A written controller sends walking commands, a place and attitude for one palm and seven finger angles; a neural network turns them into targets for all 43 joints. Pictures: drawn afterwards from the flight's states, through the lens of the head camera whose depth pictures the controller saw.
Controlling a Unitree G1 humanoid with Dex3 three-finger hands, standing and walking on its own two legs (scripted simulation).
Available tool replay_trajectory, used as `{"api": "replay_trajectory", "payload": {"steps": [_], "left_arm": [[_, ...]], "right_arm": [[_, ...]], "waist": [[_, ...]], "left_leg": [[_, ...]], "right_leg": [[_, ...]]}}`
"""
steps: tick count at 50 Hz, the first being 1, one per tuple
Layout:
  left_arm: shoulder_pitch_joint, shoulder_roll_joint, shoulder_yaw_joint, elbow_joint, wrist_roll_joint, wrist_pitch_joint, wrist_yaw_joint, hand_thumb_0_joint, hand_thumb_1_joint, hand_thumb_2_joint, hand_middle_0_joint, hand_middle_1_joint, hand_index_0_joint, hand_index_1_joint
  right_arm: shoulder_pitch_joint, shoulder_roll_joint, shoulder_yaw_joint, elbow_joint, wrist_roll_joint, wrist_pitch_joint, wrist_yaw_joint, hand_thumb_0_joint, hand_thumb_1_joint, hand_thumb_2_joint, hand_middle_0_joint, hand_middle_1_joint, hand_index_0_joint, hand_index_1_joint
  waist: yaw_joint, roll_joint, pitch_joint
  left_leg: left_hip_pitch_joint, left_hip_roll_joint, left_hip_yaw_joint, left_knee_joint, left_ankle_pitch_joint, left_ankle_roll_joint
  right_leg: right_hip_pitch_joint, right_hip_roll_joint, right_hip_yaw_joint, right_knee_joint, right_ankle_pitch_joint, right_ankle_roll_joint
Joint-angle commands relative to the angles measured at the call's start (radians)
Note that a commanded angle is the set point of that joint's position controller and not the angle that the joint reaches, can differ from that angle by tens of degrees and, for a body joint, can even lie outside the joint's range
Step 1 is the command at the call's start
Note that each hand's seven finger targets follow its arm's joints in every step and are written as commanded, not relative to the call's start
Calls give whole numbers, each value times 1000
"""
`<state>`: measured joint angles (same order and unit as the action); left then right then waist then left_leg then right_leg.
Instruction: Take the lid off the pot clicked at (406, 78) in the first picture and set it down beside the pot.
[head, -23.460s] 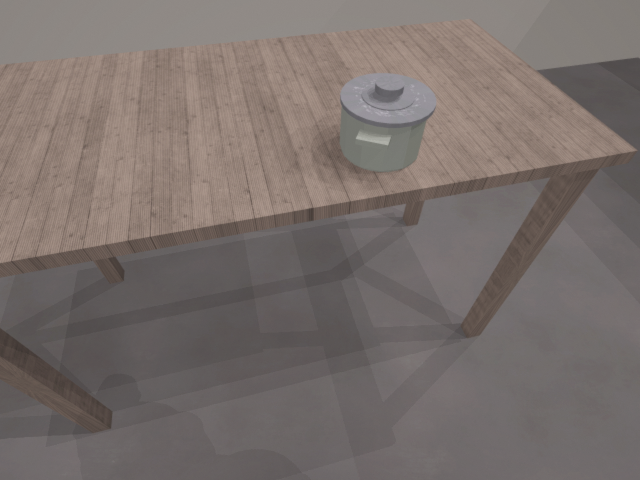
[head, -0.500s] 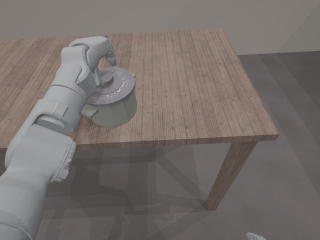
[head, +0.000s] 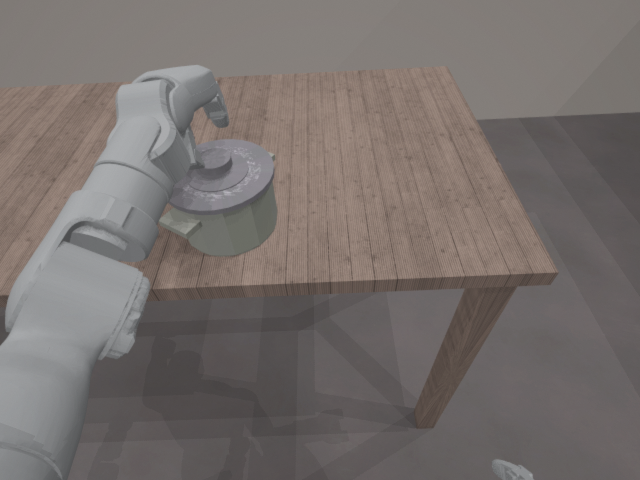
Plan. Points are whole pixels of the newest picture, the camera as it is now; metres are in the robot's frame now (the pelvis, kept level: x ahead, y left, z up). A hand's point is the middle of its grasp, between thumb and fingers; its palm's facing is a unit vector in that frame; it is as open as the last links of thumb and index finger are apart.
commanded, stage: raise the hand to come down again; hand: left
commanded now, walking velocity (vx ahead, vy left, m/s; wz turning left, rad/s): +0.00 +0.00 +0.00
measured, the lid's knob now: (214, 161) +0.50 +0.14 +0.16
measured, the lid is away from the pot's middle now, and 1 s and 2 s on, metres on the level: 0.00 0.00 0.00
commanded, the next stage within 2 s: move the open hand above the knob in 0.14 s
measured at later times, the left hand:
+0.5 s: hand (191, 140) +0.46 +0.15 +0.21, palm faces -0.27 -0.06 -0.96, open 10.1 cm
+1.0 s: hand (196, 137) +0.47 +0.14 +0.21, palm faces -0.26 -0.07 -0.96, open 10.1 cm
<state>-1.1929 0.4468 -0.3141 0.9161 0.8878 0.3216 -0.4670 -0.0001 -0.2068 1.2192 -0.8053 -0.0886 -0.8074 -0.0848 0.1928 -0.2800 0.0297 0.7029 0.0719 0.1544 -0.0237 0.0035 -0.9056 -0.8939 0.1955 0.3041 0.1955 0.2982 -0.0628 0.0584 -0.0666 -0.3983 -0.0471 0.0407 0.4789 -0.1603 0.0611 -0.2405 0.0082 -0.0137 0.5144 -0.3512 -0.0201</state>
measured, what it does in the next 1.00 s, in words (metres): stands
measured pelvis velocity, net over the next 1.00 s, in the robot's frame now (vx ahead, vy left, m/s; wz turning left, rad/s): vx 0.00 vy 0.00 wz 0.00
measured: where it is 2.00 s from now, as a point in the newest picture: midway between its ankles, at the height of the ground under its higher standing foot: outside the picture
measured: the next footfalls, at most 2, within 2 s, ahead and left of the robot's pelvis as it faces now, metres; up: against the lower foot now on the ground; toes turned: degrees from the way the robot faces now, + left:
none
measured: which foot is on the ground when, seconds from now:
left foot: down 0.00-1.00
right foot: down 0.00-1.00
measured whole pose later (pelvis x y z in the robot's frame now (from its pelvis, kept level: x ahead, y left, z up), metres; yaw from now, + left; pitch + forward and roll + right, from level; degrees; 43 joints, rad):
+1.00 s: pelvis +0.00 +0.00 +0.00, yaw +0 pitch +5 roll +0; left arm -1.22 0.42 -0.31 0.96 0.90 0.31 -0.45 0.00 -0.21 1.24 -0.81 -0.08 -0.81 -0.08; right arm 0.20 -0.27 0.03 0.71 0.06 0.13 -0.03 0.00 -0.91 -0.89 0.20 0.30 0.20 0.30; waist -0.07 0.06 -0.07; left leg -0.40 -0.05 0.04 0.47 -0.15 0.07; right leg -0.25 0.01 -0.01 0.51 -0.34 -0.02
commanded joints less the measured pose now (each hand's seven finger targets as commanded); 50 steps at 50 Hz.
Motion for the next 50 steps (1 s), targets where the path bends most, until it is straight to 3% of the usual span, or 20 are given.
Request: {"api": "replay_trajectory", "payload": {"steps": [1,3,6,9,12,13,16,17,18,20,23,27,31,35,37,42,44,48,49,50], "left_arm": [[-578,192,55,-204,29,-10,32,0,-226,1236,-803,-81,-803,-81],[-610,197,58,-263,22,-25,35,0,-225,1235,-803,-81,-803,-81],[-588,189,58,-183,23,-19,39,0,-225,1233,-802,-81,-802,-81],[-594,262,112,-170,31,-21,53,0,-225,1234,-802,-81,-802,-81],[-603,172,42,-187,24,-22,57,0,-225,1235,-803,-81,-803,-81],[-588,166,42,-154,33,-15,57,0,-226,1236,-803,-81,-803,-81],[-565,256,118,-161,34,-17,54,0,-226,1236,-803,-81,-803,-81],[-555,244,103,-156,30,-19,48,0,-226,1236,-803,-81,-803,-81],[-585,174,41,-154,30,-16,44,0,-226,1236,-803,-81,-803,-81],[-595,154,24,-135,31,-4,41,0,-226,1236,-803,-81,-803,-81],[-655,189,49,-177,26,-18,43,0,-226,1236,-803,-81,-803,-81],[-592,216,83,-188,26,-39,50,0,-226,1236,-803,-81,-803,-81],[-551,198,74,-105,38,-14,55,0,-226,1236,-803,-81,-803,-81],[-610,200,71,-168,33,-18,57,0,-226,1236,-803,-81,-803,-81],[-625,160,43,-215,24,-25,52,0,-226,1236,-803,-81,-803,-81],[-605,208,82,-147,27,-13,54,0,-226,1236,-803,-81,-803,-81],[-610,177,56,-144,35,-11,57,0,-226,1236,-803,-81,-803,-81],[-576,219,86,-104,42,-3,58,0,-226,1236,-803,-81,-803,-81],[-590,185,57,-104,42,0,53,0,-226,1236,-803,-81,-803,-81],[-597,199,69,-134,39,-3,53,0,-226,1236,-803,-81,-803,-81]], "right_arm": [[-66,-126,-40,-126,0,-32,-5,0,-900,-900,200,300,200,300],[-72,-123,-42,-134,1,-37,-3,0,-900,-900,200,300,200,300],[-58,-122,-38,-115,1,-36,-9,0,-900,-900,200,300,200,300],[-60,-127,-33,-115,-1,-36,-12,0,-900,-900,200,300,200,300],[-64,-123,-36,-117,0,-38,-7,0,-900,-900,200,300,200,300],[-61,-120,-37,-113,-2,-37,-8,0,-900,-900,200,300,200,300],[-55,-127,-37,-121,-5,-43,-10,0,-900,-900,200,300,200,300],[-61,-132,-36,-122,-5,-40,-10,0,-900,-900,200,300,200,300],[-61,-124,-36,-118,-1,-38,-11,0,-900,-900,200,300,200,300],[-52,-128,-38,-108,2,-36,-8,0,-900,-900,200,300,200,300],[-52,-130,-39,-113,-3,-48,-10,0,-900,-900,200,300,200,300],[-40,-130,-42,-116,-9,-55,-11,0,-900,-900,200,300,200,300],[-37,-129,-38,-105,-4,-45,-8,0,-900,-900,200,300,200,300],[-46,-127,-40,-115,-4,-51,-10,0,-900,-900,200,300,200,300],[-45,-124,-46,-120,-5,-58,-7,0,-900,-900,200,300,200,300],[-36,-134,-43,-103,-6,-53,-10,0,-900,-900,200,300,200,300],[-44,-127,-40,-107,-5,-54,-11,0,-900,-900,200,300,200,300],[-39,-132,-36,-104,-6,-45,-12,0,-900,-900,200,300,200,300],[-38,-129,-37,-106,-6,-45,-12,0,-900,-900,200,300,200,300],[-43,-129,-38,-111,-5,-46,-11,0,-900,-900,200,300,200,300]], "waist": [[-12,-85,-366],[-12,-63,-395],[-16,-97,-339],[0,-108,-365],[-8,-67,-361],[-10,-73,-353],[8,-116,-391],[4,-116,-394],[-15,-108,-364],[-22,-108,-317],[-23,-71,-348],[-4,-62,-410],[-3,-103,-328],[-7,-89,-374],[-10,-63,-399],[-9,-98,-366],[-11,-84,-362],[-7,-115,-358],[-13,-120,-347],[-7,-121,-371]], "left_leg": [[394,-14,-52,16,231,31],[422,-10,-57,19,238,29],[387,-10,-59,5,185,27],[359,-12,-55,-2,175,28],[385,-9,-59,2,204,24],[389,-6,-58,1,187,24],[370,-11,-56,1,189,29],[362,-12,-51,5,201,29],[371,-11,-48,3,197,29],[365,-8,-56,-6,168,26],[393,-8,-63,-10,148,25],[415,-6,-66,7,233,25],[364,-5,-60,-12,179,24],[402,-5,-62,-4,214,27],[434,-3,-66,6,253,27],[393,-5,-61,-3,212,25],[407,-5,-62,-2,220,25],[367,-7,-54,-2,214,27],[364,-10,-52,-4,204,28],[375,-8,-55,-3,214,27]], "right_leg": [[-105,34,14,-77,375,-21],[-108,34,14,-75,364,-23],[-128,38,4,-83,323,-24],[-85,31,13,-79,337,-25],[-110,33,4,-80,333,-31],[-125,36,6,-81,312,-28],[-69,32,15,-79,350,-24],[-59,29,17,-77,369,-25],[-97,31,12,-80,359,-23],[-133,37,3,-90,313,-23],[-138,38,8,-91,284,-27],[-98,36,9,-78,343,-32],[-119,40,2,-89,301,-28],[-110,38,7,-84,332,-27],[-118,38,6,-83,341,-30],[-111,37,6,-87,330,-30],[-129,39,5,-83,327,-29],[-94,36,10,-85,352,-26],[-103,36,9,-87,352,-25],[-91,36,10,-83,358,-24]]}}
